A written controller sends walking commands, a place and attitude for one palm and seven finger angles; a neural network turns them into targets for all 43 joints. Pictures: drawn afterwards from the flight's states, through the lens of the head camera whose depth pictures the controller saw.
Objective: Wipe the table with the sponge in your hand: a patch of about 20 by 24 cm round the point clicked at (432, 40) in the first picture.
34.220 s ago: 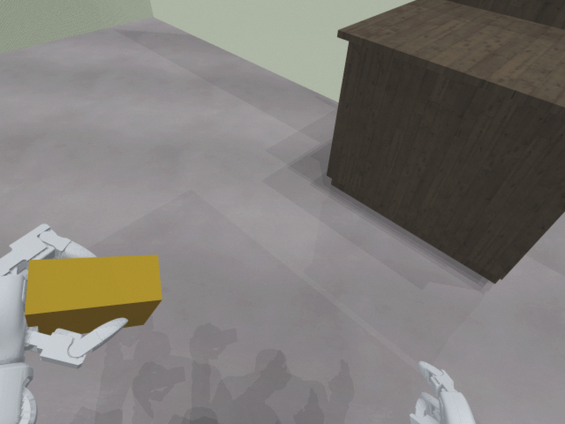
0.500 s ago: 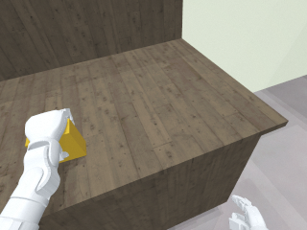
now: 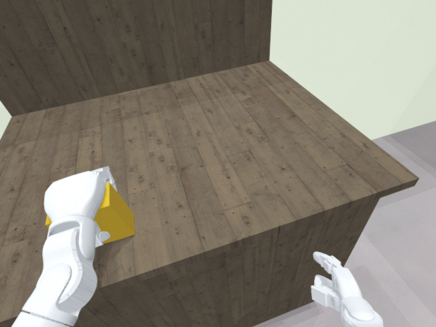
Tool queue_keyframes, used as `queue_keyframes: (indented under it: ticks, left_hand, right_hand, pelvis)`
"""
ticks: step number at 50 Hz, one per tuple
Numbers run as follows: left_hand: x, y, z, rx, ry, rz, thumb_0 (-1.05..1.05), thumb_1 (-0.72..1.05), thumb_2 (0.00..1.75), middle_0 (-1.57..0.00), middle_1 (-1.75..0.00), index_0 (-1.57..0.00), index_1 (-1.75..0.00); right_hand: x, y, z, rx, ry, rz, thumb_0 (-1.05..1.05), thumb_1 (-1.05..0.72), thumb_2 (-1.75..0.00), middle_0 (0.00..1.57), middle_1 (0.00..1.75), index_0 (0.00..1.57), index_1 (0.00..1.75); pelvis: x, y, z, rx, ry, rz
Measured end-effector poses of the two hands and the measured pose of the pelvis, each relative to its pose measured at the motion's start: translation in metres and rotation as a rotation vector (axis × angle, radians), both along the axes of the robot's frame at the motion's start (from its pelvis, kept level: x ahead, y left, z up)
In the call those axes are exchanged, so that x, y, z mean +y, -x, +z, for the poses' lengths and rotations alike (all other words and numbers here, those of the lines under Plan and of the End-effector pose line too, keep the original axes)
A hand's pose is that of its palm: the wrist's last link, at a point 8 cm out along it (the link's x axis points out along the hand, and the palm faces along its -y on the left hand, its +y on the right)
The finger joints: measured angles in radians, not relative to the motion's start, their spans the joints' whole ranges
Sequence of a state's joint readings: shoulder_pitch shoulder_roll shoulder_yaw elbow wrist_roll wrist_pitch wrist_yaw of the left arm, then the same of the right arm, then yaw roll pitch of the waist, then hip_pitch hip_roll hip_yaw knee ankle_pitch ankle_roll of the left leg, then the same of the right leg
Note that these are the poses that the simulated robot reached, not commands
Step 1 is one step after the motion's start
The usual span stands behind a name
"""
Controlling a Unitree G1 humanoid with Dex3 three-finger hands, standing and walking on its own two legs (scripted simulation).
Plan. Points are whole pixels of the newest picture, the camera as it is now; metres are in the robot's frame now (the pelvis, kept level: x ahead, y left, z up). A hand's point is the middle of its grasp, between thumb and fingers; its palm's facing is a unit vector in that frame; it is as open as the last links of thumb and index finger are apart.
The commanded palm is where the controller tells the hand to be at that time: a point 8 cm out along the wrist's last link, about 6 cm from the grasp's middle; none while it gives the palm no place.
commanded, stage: wipe back along the middle lane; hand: left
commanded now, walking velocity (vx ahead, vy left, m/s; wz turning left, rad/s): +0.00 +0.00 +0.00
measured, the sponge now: (99, 222) +0.26 +0.27 +0.08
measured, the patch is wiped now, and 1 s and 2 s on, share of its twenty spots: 0.80 0.85 0.95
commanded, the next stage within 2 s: slide across to the third lane in 0.02 s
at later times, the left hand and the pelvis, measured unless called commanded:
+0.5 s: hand (111, 217) +0.25 +0.23 +0.12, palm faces +0.08 -0.07 -0.99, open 9.6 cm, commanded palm +0.23 +0.20 +0.18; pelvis -0.02 -0.02 +0.00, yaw +0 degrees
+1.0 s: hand (146, 202) +0.29 +0.18 +0.12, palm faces +0.08 -0.08 -0.99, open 9.6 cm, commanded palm +0.26 +0.18 +0.18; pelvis -0.02 -0.04 +0.00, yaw +0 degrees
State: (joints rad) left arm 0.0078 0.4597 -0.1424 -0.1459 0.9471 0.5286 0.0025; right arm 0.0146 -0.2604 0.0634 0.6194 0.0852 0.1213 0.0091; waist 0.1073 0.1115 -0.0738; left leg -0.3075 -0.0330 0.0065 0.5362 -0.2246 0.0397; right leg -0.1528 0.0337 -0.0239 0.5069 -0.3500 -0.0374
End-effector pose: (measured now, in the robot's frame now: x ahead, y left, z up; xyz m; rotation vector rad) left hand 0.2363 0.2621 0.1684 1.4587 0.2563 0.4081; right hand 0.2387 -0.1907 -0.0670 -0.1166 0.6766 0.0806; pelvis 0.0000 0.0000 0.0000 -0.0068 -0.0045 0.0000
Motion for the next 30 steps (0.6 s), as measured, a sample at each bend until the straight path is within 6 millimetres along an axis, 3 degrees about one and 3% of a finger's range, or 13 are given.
queue_keyframes:
  ticks: [12, 30]
  left_hand:
    - [-0.017, 0.015, -0.001, 0.014, -0.002, -0.001, 0.04, -0.45, 1.08, -0.7, -1.47, -0.74, -1.42]
    - [-0.051, 0.005, 0.003, 0.027, 0.005, -0.062, 0.02, -0.48, 1.08, -0.75, -1.42, -0.79, -1.38]
  right_hand:
    - [-0.016, 0.01, -0.004, -0.003, 0.003, -0.012, 0.01, -0.91, -0.9, 0.2, 0.3, 0.2, 0.3]
    - [-0.03, 0.019, -0.004, -0.036, 0.013, -0.01, 0.01, -0.91, -0.9, 0.2, 0.3, 0.2, 0.3]
  pelvis:
    - [-0.012, 0.006, -0.001, -0.017, -0.006, -0.003]
    - [-0.029, 0.02, 0.0, -0.05, -0.015, 0.006]
